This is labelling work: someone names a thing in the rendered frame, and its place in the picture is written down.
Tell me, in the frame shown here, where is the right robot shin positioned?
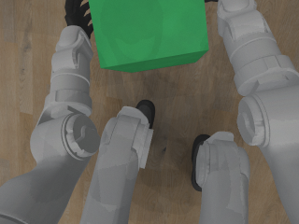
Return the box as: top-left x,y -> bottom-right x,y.
197,132 -> 250,187

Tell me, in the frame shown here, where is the carton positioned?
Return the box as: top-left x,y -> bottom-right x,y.
88,0 -> 209,73

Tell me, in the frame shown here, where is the robot right forearm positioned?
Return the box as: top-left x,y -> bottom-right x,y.
217,0 -> 299,96

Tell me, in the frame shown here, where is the right robot upper arm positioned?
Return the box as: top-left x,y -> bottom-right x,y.
236,84 -> 299,224

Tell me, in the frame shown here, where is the robot right thigh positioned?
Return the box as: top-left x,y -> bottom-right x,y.
195,139 -> 249,224

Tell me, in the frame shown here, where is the left robot upper arm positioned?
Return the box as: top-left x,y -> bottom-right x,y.
0,113 -> 101,224

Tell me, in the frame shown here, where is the left robot hand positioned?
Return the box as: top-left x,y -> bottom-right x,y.
64,0 -> 93,39

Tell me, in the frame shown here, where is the robot left forearm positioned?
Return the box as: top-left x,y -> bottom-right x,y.
36,25 -> 93,126

